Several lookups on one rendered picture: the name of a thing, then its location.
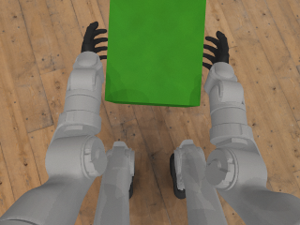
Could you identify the left robot forearm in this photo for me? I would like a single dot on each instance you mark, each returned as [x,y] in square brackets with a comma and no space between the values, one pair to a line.
[82,100]

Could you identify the right robot thigh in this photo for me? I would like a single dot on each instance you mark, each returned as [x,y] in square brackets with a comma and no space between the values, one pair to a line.
[203,204]

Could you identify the carton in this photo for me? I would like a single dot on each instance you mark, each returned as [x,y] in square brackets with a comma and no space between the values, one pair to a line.
[155,52]

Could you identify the left robot hand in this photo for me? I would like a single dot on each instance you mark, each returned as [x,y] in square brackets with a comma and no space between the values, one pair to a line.
[89,43]

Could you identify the right robot upper arm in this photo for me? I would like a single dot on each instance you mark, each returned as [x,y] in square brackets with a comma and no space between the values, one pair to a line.
[240,177]

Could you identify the right robot forearm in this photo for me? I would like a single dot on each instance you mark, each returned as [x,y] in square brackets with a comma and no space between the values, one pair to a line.
[229,124]

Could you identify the right robot hand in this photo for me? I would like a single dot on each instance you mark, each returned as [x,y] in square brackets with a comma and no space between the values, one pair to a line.
[221,52]

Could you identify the left robot upper arm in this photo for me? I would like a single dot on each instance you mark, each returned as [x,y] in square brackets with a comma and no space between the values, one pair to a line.
[72,163]

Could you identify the robot left foot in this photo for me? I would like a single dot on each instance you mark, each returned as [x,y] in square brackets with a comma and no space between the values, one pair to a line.
[130,192]

